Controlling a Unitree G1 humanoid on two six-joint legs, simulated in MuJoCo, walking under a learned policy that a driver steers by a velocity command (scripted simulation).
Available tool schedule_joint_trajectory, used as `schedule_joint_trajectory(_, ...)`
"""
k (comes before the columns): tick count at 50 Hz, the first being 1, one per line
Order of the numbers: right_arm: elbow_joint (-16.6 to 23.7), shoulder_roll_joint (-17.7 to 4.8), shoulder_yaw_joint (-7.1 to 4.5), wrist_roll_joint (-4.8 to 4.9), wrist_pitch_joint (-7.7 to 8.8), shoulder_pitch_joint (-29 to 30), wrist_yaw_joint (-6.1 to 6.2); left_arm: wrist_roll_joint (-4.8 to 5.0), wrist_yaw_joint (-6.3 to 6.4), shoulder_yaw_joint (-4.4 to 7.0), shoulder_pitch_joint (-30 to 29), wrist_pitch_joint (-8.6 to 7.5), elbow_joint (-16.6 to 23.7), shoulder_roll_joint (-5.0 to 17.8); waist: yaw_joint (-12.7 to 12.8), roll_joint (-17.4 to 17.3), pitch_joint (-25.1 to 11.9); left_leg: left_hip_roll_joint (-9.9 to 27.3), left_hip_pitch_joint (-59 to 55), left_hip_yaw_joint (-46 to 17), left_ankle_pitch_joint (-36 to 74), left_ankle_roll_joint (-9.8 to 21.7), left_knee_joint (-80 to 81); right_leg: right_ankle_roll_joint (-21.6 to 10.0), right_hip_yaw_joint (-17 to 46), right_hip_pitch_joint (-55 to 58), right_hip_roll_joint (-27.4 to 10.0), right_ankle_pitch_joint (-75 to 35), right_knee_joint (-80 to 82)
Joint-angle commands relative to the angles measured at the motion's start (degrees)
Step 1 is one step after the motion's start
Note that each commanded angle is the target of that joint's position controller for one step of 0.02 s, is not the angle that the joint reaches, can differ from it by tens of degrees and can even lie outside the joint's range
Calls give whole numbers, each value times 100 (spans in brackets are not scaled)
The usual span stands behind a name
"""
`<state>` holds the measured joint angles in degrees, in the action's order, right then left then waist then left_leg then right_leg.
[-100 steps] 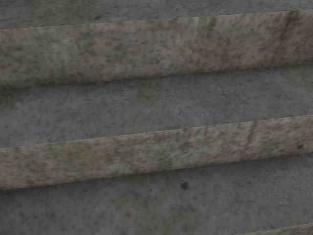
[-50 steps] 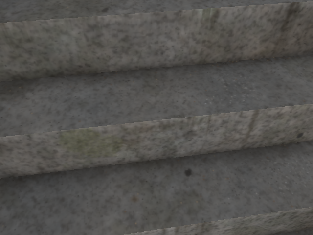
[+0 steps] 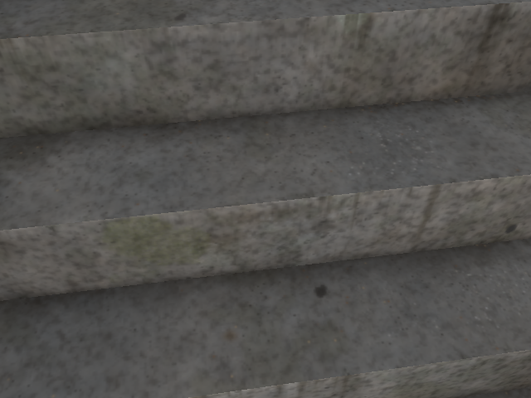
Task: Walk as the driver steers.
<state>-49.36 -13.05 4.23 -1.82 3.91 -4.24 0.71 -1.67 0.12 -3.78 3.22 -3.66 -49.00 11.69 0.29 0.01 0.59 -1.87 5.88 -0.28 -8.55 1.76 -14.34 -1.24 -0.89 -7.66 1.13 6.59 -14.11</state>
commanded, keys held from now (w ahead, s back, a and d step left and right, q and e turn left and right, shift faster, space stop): w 1.00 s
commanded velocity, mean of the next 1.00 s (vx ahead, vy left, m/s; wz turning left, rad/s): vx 0.50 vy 0.00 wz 0.00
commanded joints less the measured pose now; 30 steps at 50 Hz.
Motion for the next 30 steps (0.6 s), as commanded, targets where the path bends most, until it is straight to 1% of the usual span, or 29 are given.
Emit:
schedule_joint_trajectory(1, 387, -556, -132, 8, 81, 331, 22, 5, 19, 122, -389, -82, 402, 500, 0, 6, -576, 1028, -89, -804, 904, 129, 149, -124, 829, 275, -955, -681, 127)
schedule_joint_trajectory(3, 357, -563, -139, 10, 71, 337, 40, 35, 52, 129, -391, -120, 416, 522, -10, 19, -589, 1020, -144, -805, 951, 136, 127, -104, 824, 222, -961, -665, 115)
schedule_joint_trajectory(30, 205, -538, -175, 2, 41, 414, 26, 18, 41, 139, -348, -127, 515, 489, -22, 30, -537, 1012, -77, -805, 750, 135, 141, -119, 846, 192, -947, -535, 119)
